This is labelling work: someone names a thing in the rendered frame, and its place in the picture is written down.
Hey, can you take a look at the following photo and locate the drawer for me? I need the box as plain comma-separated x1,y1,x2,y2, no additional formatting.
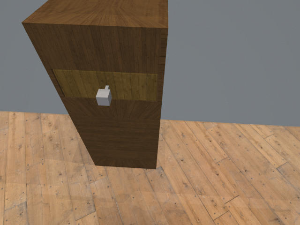
53,69,158,101

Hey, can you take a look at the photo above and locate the cabinet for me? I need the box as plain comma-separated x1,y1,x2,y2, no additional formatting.
22,0,168,169

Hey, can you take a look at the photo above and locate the handle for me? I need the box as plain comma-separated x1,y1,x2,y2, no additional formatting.
96,85,112,106

